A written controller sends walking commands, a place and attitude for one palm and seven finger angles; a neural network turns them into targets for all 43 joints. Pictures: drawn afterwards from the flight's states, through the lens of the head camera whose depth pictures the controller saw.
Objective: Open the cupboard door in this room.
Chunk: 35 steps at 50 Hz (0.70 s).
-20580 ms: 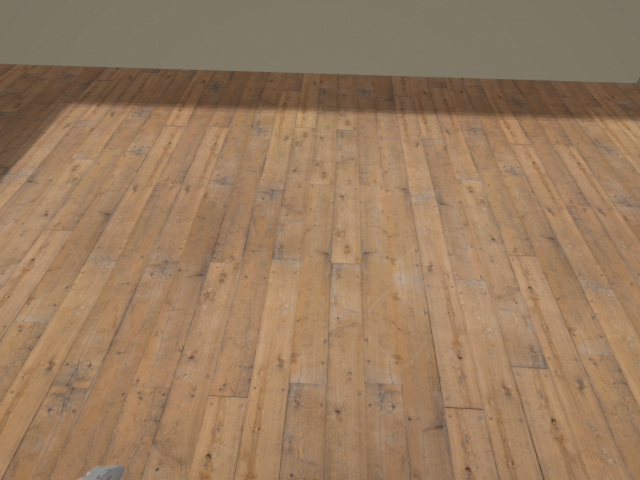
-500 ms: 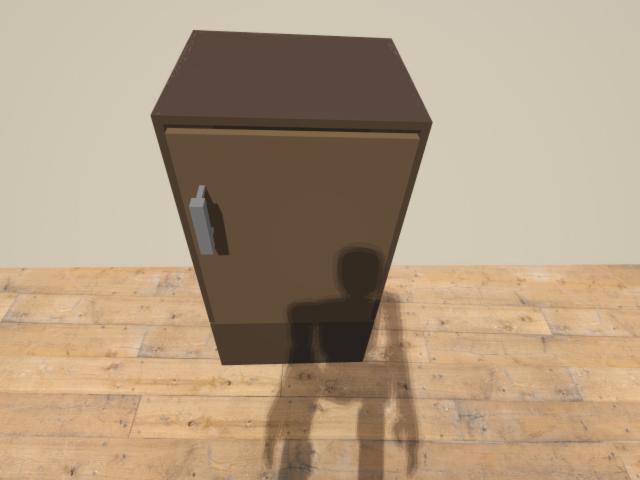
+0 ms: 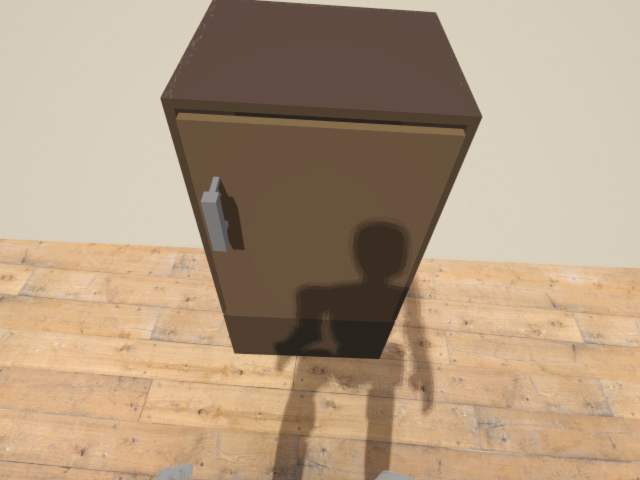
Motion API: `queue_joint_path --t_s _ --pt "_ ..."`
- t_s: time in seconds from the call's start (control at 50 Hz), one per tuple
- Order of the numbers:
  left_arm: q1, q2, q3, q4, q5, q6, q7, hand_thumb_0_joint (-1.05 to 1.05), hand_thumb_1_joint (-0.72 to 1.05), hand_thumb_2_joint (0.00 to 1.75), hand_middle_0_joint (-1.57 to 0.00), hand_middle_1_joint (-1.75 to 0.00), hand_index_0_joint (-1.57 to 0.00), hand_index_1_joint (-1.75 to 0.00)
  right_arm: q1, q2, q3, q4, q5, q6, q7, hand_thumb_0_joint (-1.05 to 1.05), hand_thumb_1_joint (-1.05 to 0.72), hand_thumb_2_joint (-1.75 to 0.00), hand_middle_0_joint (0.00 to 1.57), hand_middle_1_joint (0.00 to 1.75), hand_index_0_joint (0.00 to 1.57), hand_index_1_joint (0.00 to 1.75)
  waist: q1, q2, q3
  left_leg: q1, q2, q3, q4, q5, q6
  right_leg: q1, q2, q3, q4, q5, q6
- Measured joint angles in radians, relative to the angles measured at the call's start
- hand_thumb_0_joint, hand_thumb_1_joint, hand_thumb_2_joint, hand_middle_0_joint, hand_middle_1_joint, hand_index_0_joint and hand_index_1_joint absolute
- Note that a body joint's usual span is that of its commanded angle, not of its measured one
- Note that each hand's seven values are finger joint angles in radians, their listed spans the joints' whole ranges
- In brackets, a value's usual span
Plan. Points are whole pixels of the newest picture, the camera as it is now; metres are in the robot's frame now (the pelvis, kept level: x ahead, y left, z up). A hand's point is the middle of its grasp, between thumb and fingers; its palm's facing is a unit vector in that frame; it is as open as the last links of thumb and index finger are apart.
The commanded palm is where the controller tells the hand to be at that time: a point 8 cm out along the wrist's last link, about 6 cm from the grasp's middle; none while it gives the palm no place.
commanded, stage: come to a stop and stand still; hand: left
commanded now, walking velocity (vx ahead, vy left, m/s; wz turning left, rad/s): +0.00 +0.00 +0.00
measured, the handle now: (218, 214) +0.53 +0.19 -0.03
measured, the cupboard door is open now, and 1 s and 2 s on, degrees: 0 0 0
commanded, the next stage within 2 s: look again from close up in 0.62 s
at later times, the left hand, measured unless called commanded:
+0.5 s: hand out of the picture +0.00 +0.19 -0.16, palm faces +0.02 -0.97 -0.23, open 7.4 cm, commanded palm none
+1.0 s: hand out of the picture -0.02 +0.18 -0.15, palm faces +0.00 -0.98 -0.20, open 7.4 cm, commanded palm none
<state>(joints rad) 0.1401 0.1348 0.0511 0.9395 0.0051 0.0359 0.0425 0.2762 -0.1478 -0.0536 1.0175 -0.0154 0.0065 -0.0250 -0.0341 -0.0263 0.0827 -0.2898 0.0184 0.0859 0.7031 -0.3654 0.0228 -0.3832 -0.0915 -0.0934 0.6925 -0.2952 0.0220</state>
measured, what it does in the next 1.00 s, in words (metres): stands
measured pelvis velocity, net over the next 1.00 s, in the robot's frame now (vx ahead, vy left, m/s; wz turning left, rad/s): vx -0.04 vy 0.01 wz -0.01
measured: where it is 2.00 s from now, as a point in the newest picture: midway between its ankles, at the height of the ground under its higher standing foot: outside the picture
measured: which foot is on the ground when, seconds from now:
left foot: down 0.00-1.00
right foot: down 0.00-1.00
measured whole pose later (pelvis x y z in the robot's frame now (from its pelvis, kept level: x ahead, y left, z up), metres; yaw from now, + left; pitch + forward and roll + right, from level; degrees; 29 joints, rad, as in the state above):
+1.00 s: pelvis -0.04 +0.01 +0.02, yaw -1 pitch -3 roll +0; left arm 0.33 0.18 -0.01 1.00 0.02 0.01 0.03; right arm 0.33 -0.15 0.00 1.03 -0.01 0.01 0.00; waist -0.01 -0.01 0.00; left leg -0.25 0.00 0.11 0.50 -0.21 0.05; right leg -0.25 -0.04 -0.05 0.48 -0.19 0.02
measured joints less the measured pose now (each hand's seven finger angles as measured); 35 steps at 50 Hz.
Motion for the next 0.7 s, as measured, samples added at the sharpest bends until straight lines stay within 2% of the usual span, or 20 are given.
queue_joint_path --t_s 0.06,0.1,0.14,0.18,0.2,0.26,0.34,0.52,0.7 --pt "0.018 0.021 0.008 0.007 0.006 0.017 -0.003 -0.01 0.93 0.90 -0.20 -0.30 -0.20 -0.30 -0.031 0.000 0.007 -0.029 -0.012 -0.005 -0.003 0.00 -0.91 -0.90 0.20 0.29 0.19 0.30 0.014 -0.012 -0.014 0.021 -0.010 0.014 -0.056 0.014 0.026 -0.026 0.028 0.059 0.128 -0.113 -0.012" --pt "0.035 0.030 0.004 0.012 0.008 0.012 -0.006 -0.01 0.93 0.90 -0.20 -0.30 -0.20 -0.30 -0.052 -0.002 0.016 -0.036 -0.014 -0.005 -0.005 0.00 -0.91 -0.90 0.20 0.29 0.19 0.30 0.026 -0.006 -0.015 0.044 -0.013 0.015 -0.114 0.046 0.026 0.001 0.040 0.063 0.126 -0.128 -0.009" --pt "0.060 0.037 -0.004 0.018 0.006 0.002 -0.007 0.00 0.93 0.90 -0.20 -0.30 -0.20 -0.30 -0.072 -0.008 0.020 -0.040 -0.012 -0.005 -0.005 0.00 -0.92 -0.90 0.20 0.29 0.19 0.30 0.037 0.004 -0.016 0.062 -0.013 0.016 -0.154 0.069 0.026 0.062 0.046 0.051 0.025 -0.094 -0.004" --pt "0.092 0.047 -0.012 0.026 0.006 -0.014 -0.007 0.00 0.93 0.90 -0.20 -0.30 -0.20 -0.30 -0.087 -0.009 0.024 -0.044 -0.003 -0.006 -0.003 0.00 -0.92 -0.90 0.20 0.30 0.19 0.30 0.047 -0.001 -0.021 0.068 -0.022 0.027 -0.164 0.073 0.020 0.136 0.043 0.055 -0.127 0.044 -0.006" --pt "0.102 0.047 -0.016 0.039 0.006 -0.021 -0.004 0.00 0.92 0.90 -0.20 -0.30 -0.20 -0.30 -0.099 -0.013 0.024 -0.042 0.001 -0.005 -0.001 0.00 -0.92 -0.90 0.20 0.30 0.20 0.30 0.050 0.005 -0.019 0.069 -0.020 0.031 -0.160 0.070 0.017 0.150 0.046 0.059 -0.155 0.048 -0.008" --pt "0.134 0.039 -0.033 0.076 0.006 -0.025 -0.004 0.00 0.92 0.90 -0.20 -0.30 -0.20 -0.30 -0.123 -0.020 0.024 -0.033 0.008 0.003 0.004 0.00 -0.91 -0.90 0.20 0.30 0.20 0.30 0.041 0.034 -0.019 0.089 -0.012 0.027 -0.191 0.087 0.013 0.168 0.056 0.054 -0.180 0.036 -0.009" --pt "0.166 0.038 -0.054 0.105 0.010 -0.024 -0.008 0.01 0.91 0.90 -0.20 -0.30 -0.20 -0.30 -0.119 -0.016 0.039 -0.011 0.008 0.007 0.013 0.00 -0.91 -0.90 0.20 0.30 0.20 0.30 0.041 0.030 -0.027 0.112 -0.017 0.031 -0.244 0.119 0.010 0.181 0.054 0.057 -0.211 0.054 -0.010" --pt "0.209 0.076 -0.050 0.039 0.017 -0.025 -0.011 0.01 0.91 0.90 -0.20 -0.30 -0.20 -0.30 -0.004 -0.054 0.025 -0.069 -0.004 0.004 0.012 0.01 -0.91 -0.90 0.20 0.30 0.20 0.30 0.037 0.013 -0.080 0.026 0.000 -0.001 -0.116 0.068 0.010 0.129 0.063 0.026 -0.133 0.018 -0.018" --pt "0.165 0.079 -0.058 0.028 0.010 -0.030 -0.013 0.01 0.91 0.90 -0.20 -0.30 -0.20 -0.30 0.021 -0.055 0.041 -0.042 0.000 -0.001 0.012 0.01 -0.91 -0.90 0.20 0.30 0.19 0.30 0.027 0.005 -0.086 0.047 -0.001 0.012 -0.135 0.089 0.016 0.146 0.063 0.039 -0.153 0.045 -0.013"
